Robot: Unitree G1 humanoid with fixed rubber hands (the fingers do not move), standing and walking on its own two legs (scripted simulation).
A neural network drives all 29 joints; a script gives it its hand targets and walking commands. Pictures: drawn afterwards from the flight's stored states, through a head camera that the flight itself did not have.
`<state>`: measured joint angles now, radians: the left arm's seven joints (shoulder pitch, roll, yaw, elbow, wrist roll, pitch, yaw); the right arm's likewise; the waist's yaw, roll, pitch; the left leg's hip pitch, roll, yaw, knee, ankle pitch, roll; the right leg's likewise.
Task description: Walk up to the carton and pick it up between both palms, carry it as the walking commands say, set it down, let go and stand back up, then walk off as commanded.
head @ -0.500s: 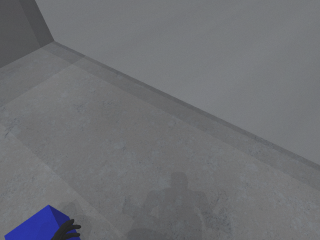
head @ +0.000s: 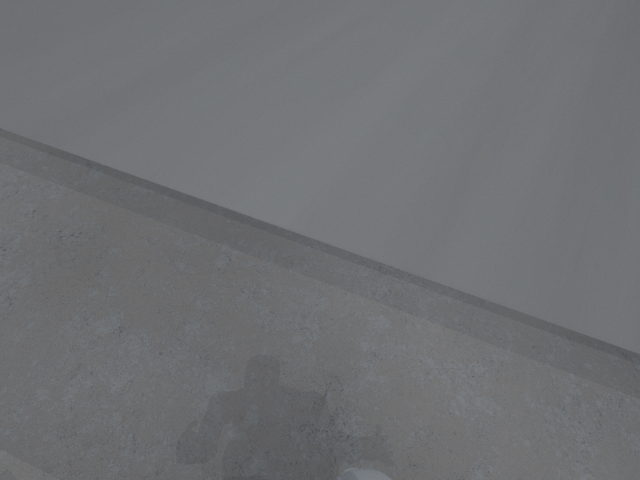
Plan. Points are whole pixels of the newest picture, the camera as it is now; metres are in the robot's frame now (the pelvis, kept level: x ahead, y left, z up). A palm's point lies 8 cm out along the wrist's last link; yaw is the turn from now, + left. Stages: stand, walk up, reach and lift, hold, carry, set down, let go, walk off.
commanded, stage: walk off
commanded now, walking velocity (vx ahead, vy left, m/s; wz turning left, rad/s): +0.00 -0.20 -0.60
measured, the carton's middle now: out of the picture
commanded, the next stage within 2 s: none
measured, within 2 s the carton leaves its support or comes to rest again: neither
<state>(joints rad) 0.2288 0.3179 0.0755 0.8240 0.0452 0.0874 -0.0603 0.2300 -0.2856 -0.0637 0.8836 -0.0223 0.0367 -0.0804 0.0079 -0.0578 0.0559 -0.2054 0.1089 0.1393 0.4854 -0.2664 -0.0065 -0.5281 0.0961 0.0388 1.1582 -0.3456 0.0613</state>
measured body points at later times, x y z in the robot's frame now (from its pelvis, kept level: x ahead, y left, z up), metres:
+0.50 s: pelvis -0.02 -0.16 -0.01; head +0.02 -0.18 +0.44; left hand +0.15 +0.09 -0.13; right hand +0.00 -0.46 -0.14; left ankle +0.01 -0.04 -0.68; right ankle +0.00 -0.25 -0.74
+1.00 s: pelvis -0.07 -0.24 -0.01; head -0.03 -0.25 +0.44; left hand +0.19 -0.10 -0.13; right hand -0.22 -0.52 -0.12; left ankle +0.02 -0.09 -0.74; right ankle -0.16 -0.40 -0.71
